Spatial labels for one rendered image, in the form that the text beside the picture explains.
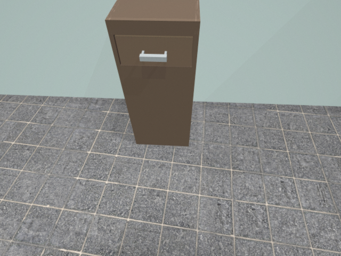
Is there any handle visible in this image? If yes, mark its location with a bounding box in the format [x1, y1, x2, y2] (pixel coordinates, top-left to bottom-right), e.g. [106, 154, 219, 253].
[139, 51, 167, 62]

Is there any cabinet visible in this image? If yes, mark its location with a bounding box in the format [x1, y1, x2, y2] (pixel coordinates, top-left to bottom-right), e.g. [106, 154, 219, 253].
[105, 0, 200, 146]

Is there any drawer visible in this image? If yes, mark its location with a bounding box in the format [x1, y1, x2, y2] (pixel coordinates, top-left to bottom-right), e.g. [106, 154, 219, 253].
[115, 35, 193, 66]

